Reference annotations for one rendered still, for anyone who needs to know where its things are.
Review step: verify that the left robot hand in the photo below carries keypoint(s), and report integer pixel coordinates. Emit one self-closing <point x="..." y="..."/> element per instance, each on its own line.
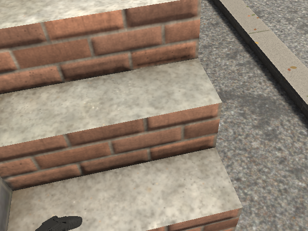
<point x="60" y="224"/>

